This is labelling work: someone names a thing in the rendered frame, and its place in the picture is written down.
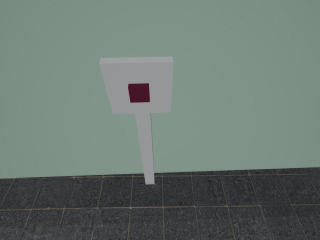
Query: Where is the panel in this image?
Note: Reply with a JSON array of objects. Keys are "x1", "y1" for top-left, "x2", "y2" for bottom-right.
[{"x1": 99, "y1": 56, "x2": 174, "y2": 185}]

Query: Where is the button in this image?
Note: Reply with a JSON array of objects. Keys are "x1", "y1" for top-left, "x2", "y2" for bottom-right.
[{"x1": 128, "y1": 83, "x2": 150, "y2": 103}]

